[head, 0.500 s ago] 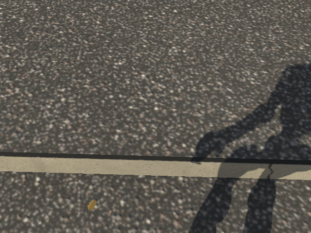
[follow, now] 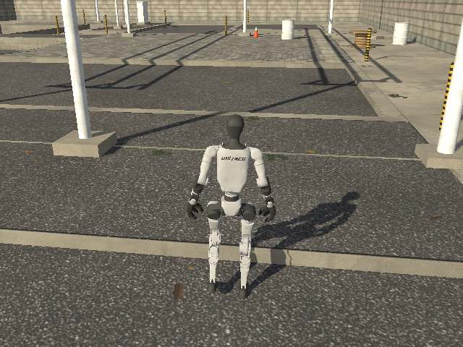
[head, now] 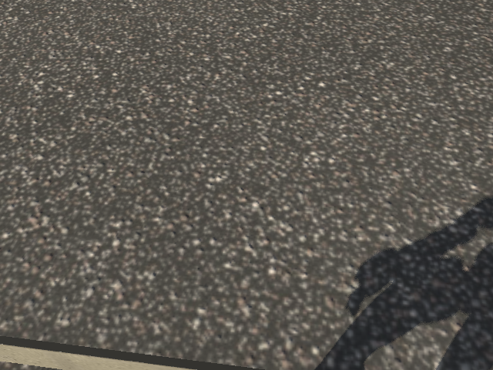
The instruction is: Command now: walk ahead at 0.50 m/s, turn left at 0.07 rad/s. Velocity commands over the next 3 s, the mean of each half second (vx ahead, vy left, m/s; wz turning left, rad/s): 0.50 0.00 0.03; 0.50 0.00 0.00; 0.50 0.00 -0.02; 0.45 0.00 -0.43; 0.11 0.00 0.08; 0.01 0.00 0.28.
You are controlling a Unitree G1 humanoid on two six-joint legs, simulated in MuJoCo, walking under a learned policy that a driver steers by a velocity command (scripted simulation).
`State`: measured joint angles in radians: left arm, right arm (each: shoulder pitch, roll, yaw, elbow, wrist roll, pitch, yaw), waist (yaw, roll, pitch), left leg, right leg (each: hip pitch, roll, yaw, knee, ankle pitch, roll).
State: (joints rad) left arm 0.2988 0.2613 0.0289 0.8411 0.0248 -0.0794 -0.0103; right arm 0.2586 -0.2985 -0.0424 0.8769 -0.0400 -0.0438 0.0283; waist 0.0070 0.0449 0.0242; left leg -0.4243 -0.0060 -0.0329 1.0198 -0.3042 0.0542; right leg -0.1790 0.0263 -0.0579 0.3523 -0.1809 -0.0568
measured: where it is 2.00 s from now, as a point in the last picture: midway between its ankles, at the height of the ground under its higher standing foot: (289, 179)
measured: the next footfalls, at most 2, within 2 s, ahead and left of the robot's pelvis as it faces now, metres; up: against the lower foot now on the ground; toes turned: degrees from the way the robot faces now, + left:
left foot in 0.28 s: +0.27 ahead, +0.10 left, +0.00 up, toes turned +3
right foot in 0.80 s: +0.58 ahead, -0.09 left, +0.14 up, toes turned -6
